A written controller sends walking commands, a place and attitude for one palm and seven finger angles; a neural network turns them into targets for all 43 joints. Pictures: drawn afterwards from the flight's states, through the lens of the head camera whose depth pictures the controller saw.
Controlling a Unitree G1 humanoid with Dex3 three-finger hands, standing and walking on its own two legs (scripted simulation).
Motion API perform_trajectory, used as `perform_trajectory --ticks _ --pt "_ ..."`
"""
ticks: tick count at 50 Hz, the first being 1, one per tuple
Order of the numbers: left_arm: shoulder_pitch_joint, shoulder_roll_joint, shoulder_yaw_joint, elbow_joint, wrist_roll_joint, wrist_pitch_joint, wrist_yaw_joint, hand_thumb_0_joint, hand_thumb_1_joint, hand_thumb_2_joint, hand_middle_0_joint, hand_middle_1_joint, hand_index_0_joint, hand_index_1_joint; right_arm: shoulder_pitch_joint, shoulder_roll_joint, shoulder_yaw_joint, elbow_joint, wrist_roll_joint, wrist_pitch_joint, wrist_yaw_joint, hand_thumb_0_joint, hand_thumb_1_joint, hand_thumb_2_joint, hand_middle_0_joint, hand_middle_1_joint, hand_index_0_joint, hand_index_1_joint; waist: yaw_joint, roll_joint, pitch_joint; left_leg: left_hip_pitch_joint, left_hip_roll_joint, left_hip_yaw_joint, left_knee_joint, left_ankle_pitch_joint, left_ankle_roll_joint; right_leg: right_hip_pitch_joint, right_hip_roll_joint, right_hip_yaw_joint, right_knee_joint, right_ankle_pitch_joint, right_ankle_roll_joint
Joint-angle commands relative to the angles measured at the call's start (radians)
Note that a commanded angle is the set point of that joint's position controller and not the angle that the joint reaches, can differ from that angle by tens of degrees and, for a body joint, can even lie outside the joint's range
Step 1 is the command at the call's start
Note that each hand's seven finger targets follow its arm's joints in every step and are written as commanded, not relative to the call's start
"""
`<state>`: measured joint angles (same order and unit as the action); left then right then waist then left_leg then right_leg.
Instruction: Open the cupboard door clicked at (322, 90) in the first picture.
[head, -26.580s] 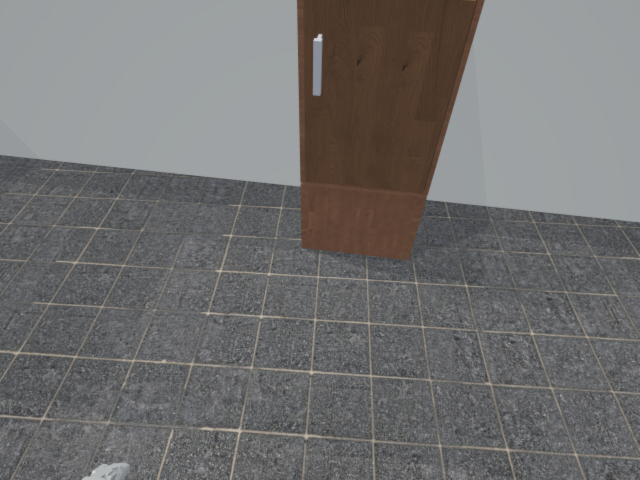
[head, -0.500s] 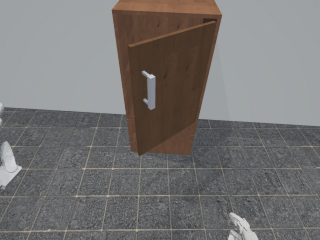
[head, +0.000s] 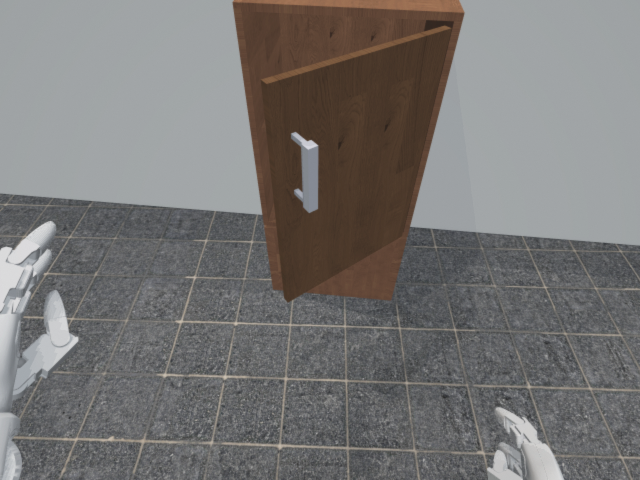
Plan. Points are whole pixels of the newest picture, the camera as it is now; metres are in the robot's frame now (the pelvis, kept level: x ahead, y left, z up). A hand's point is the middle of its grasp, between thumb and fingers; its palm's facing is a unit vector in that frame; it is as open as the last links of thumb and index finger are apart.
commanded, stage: let the arm hang, fingers relaxed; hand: left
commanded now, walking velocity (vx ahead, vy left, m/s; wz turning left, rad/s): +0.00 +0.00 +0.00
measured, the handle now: (303, 173) +0.61 +0.08 +0.04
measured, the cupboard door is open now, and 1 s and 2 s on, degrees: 42 42 42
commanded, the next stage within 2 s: look to check the result in 1.06 s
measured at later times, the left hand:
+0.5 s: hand out of the picture -0.05 +0.21 -0.17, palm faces +0.08 -0.97 -0.24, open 7.1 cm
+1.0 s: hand out of the picture -0.01 +0.19 -0.17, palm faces +0.06 -0.98 -0.17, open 7.3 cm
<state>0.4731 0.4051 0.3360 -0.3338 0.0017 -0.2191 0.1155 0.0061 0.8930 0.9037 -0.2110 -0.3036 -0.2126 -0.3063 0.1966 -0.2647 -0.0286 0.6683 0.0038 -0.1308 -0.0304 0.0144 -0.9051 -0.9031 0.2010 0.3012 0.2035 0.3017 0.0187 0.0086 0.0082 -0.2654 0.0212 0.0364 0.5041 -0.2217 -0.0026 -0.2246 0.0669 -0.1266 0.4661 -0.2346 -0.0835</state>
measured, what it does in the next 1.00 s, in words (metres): stands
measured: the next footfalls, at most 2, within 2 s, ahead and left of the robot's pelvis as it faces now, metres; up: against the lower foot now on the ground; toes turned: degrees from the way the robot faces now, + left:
none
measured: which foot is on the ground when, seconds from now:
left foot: down 0.00-1.00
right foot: down 0.00-1.00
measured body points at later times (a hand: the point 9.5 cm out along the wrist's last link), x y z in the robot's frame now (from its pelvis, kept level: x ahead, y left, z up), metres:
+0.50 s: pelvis -0.01 +0.02 +0.00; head +0.01 +0.02 +0.45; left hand -0.05 +0.27 -0.15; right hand -0.03 -0.20 -0.16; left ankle +0.03 +0.12 -0.74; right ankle +0.01 -0.05 -0.74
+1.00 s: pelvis +0.00 +0.03 +0.01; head +0.01 +0.03 +0.46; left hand -0.01 +0.24 -0.15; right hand -0.01 -0.17 -0.16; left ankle +0.03 +0.12 -0.74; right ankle +0.01 -0.05 -0.74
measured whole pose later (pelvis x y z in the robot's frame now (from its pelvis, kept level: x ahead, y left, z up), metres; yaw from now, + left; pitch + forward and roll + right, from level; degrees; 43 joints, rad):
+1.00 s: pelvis +0.00 +0.03 +0.01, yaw +1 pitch -1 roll +0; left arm 0.29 0.11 0.01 1.15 0.01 -0.01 0.04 0.01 0.92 0.90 -0.20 -0.30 -0.20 -0.30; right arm 0.31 -0.11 0.01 1.15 -0.02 0.00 -0.03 0.01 -0.91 -0.90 0.20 0.30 0.20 0.30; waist -0.01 0.01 0.03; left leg -0.20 -0.04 0.05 0.39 -0.18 0.04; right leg -0.18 0.01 -0.12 0.41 -0.22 -0.06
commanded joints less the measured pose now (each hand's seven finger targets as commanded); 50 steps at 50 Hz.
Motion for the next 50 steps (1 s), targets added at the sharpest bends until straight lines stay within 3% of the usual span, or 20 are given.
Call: perform_trajectory --ticks 1,2,3,5,6,8,10,11,12,13,15,17,18,21,24,30,39,41,50 --pt "-0.048 -0.064 -0.22 0.53 0.036 0.2 -0.122 0.0 0.9 0.9 -0.2 -0.3 -0.2 -0.3 0.002 -0.13 -0.032 0.031 -0.016 0.044 0.029 0.0 -0.9 -0.9 0.2 0.3 0.2 0.3 -0.024 0.027 -0.077 -0.116 0.128 -0.141 -0.01 0.207 0.076 0.008 -0.159 0.142 0.067 0.15 0.039" --pt "-0.086 -0.055 -0.228 0.571 0.035 0.2 -0.124 0.0 0.9 0.9 -0.2 -0.3 -0.2 -0.3 -0.001 -0.128 -0.019 0.028 -0.019 0.054 0.027 0.0 -0.9 -0.9 0.2 0.3 0.2 0.3 -0.021 -0.043 -0.089 -0.127 0.125 -0.162 -0.007 0.178 0.086 0.02 -0.168 0.15 0.055 0.124 0.031" --pt "-0.122 -0.036 -0.232 0.613 0.038 0.201 -0.124 0.0 0.9 0.9 -0.2 -0.3 -0.2 -0.3 -0.009 -0.126 -0.012 0.031 -0.02 0.064 0.025 0.0 -0.9 -0.9 0.2 0.3 0.2 0.3 -0.019 -0.151 -0.082 -0.125 0.102 -0.157 0.019 0.139 0.081 0.024 -0.187 0.177 0.012 0.12 0.023" --pt "-0.187 -0.004 -0.238 0.726 0.039 0.199 -0.121 0.0 0.9 0.9 -0.2 -0.3 -0.2 -0.3 -0.003 -0.12 -0.007 0.051 -0.022 0.091 0.022 0.0 -0.9 -0.9 0.2 0.3 0.2 0.3 -0.031 -0.315 -0.081 -0.075 0.018 -0.09 0.105 0.026 0.048 0.002 -0.275 0.254 -0.103 0.122 -0.018" --pt "-0.226 -0.007 -0.248 0.789 0.036 0.204 -0.113 0.0 0.9 0.9 -0.2 -0.3 -0.2 -0.3 -0.007 -0.117 -0.01 0.066 -0.026 0.108 0.024 0.0 -0.9 -0.9 0.2 0.3 0.2 0.3 -0.036 -0.294 -0.05 -0.06 0.005 -0.073 0.139 -0.065 0.036 -0.028 -0.3 0.256 -0.122 0.101 -0.059" --pt "-0.243 -0.036 -0.268 0.896 0.032 0.216 -0.103 0.0 0.9 0.9 -0.2 -0.3 -0.2 -0.3 -0.007 -0.08 0.003 0.108 -0.033 0.132 0.024 0.0 -0.9 -0.9 0.2 0.3 0.2 0.3 -0.037 -0.188 -0.022 -0.053 0.005 -0.058 0.143 -0.096 0.03 -0.031 -0.303 0.247 -0.123 0.116 -0.069" --pt "-0.255 -0.047 -0.284 0.989 0.025 0.22 -0.096 0.0 0.9 0.9 -0.2 -0.3 -0.2 -0.3 0.015 -0.047 0.019 0.155 -0.033 0.143 0.025 0.0 -0.9 -0.9 0.2 0.3 0.2 0.3 -0.046 -0.02 -0.023 0.025 0.026 -0.074 0.044 0.058 0.03 -0.054 -0.275 0.216 -0.106 0.063 -0.04" --pt "-0.246 -0.051 -0.29 1.031 0.019 0.222 -0.093 0.0 0.9 0.9 -0.2 -0.3 -0.2 -0.3 0.018 -0.047 0.028 0.174 -0.034 0.145 0.023 0.0 -0.9 -0.9 0.2 0.3 0.2 0.3 -0.038 0.072 -0.016 0.044 0.054 -0.112 -0.01 0.136 0.037 -0.059 -0.235 0.184 -0.089 0.012 -0.006" --pt "-0.232 -0.071 -0.295 1.079 0.013 0.225 -0.091 0.0 0.9 0.9 -0.2 -0.3 -0.2 -0.3 0.01 -0.048 0.033 0.197 -0.037 0.144 0.021 0.0 -0.9 -0.9 0.2 0.3 0.2 0.3 -0.027 0.165 0.019 -0.019 0.084 -0.165 -0.076 0.113 0.053 -0.029 -0.191 0.162 -0.082 -0.049 0.017" --pt "-0.212 -0.072 -0.295 1.127 0.011 0.227 -0.091 0.0 0.9 0.9 -0.2 -0.3 -0.2 -0.3 0.005 -0.047 0.038 0.216 -0.037 0.141 0.017 0.0 -0.9 -0.9 0.2 0.3 0.2 0.3 -0.014 0.216 0.041 -0.089 0.096 -0.205 -0.131 0.049 0.066 0.032 -0.169 0.156 -0.08 -0.058 0.028" --pt "-0.155 -0.105 -0.285 1.208 0.011 0.22 -0.089 0.0 0.9 0.9 -0.2 -0.3 -0.2 -0.3 0.011 -0.025 0.033 0.249 -0.037 0.142 0.009 0.0 -0.9 -0.9 0.2 0.3 0.2 0.3 0.001 0.243 0.015 -0.123 0.082 -0.191 -0.166 -0.054 0.06 0.116 -0.173 0.161 -0.109 -0.038 0.02" --pt "-0.151 -0.102 -0.29 1.264 0.008 0.214 -0.089 0.0 0.9 0.9 -0.2 -0.3 -0.2 -0.3 0.054 -0.012 0.032 0.282 -0.031 0.143 0.006 0.0 -0.9 -0.9 0.2 0.3 0.2 0.3 -0.005 0.201 -0.03 -0.084 0.07 -0.169 -0.152 -0.052 0.05 0.144 -0.188 0.167 -0.132 -0.029 0.011" --pt "-0.155 -0.108 -0.291 1.288 0.007 0.212 -0.09 0.0 0.9 0.9 -0.2 -0.3 -0.2 -0.3 0.075 -0.001 0.029 0.301 -0.03 0.143 0.005 0.0 -0.9 -0.9 0.2 0.3 0.2 0.3 -0.009 0.15 -0.043 -0.067 0.067 -0.163 -0.153 -0.055 0.048 0.144 -0.193 0.167 -0.144 -0.043 0.007" --pt "-0.162 -0.116 -0.297 1.346 0.007 0.208 -0.09 0.0 0.9 0.9 -0.2 -0.3 -0.2 -0.3 0.126 0.006 0.022 0.347 -0.028 0.147 0.004 0.0 -0.9 -0.9 0.2 0.3 0.2 0.3 -0.021 0.012 -0.002 -0.021 0.056 -0.142 -0.146 -0.056 0.045 0.075 -0.205 0.171 -0.192 -0.122 -0.002" --pt "-0.155 -0.134 -0.304 1.39 0.006 0.207 -0.087 0.0 0.9 0.9 -0.2 -0.3 -0.2 -0.3 0.166 0.021 0.025 0.39 -0.028 0.146 0.001 0.0 -0.9 -0.9 0.2 0.3 0.2 0.3 -0.032 -0.051 0.043 0.008 0.055 -0.13 -0.146 -0.032 0.047 0.018 -0.209 0.172 -0.214 -0.148 -0.001" --pt "-0.113 -0.154 -0.311 1.452 0.005 0.209 -0.082 0.0 0.9 0.9 -0.2 -0.3 -0.2 -0.3 0.181 0.036 0.031 0.436 -0.028 0.141 -0.003 0.0 -0.9 -0.9 0.2 0.3 0.2 0.3 -0.025 -0.025 0.095 -0.003 0.063 -0.137 -0.191 -0.049 0.053 0.004 -0.191 0.162 -0.195 -0.13 0.009" --pt "-0.091 -0.18 -0.313 1.475 0.007 0.21 -0.077 0.0 0.9 0.9 -0.2 -0.3 -0.2 -0.3 0.178 0.061 0.032 0.458 -0.029 0.133 -0.006 0.0 -0.9 -0.9 0.2 0.3 0.2 0.3 -0.018 0.024 0.11 -0.022 0.065 -0.144 -0.228 -0.07 0.054 0.014 -0.181 0.156 -0.163 -0.084 0.018" --pt "-0.088 -0.181 -0.311 1.474 0.009 0.209 -0.075 0.0 0.9 0.9 -0.2 -0.3 -0.2 -0.3 0.177 0.064 0.032 0.458 -0.027 0.132 -0.006 0.0 -0.9 -0.9 0.2 0.3 0.2 0.3 -0.016 0.008 0.118 -0.027 0.065 -0.141 -0.226 -0.065 0.055 0.014 -0.179 0.154 -0.163 -0.078 0.019" --pt "-0.098 -0.194 -0.311 1.478 0.005 0.2 -0.074 0.0 0.9 0.9 -0.2 -0.3 -0.2 -0.3 0.179 0.075 0.034 0.466 -0.027 0.122 -0.01 0.0 -0.9 -0.9 0.2 0.3 0.2 0.3 -0.022 0.021 0.082 0.013 0.062 -0.129 -0.21 0.041 0.05 0.052 -0.188 0.154 -0.155 0.015 0.019"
